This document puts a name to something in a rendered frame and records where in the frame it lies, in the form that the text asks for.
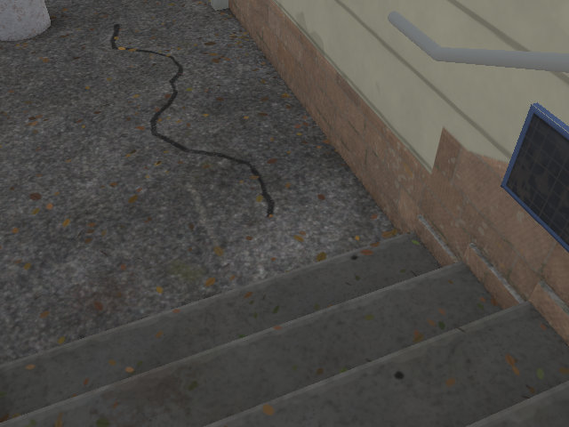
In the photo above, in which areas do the stairs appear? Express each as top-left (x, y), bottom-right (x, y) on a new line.
top-left (0, 231), bottom-right (569, 427)

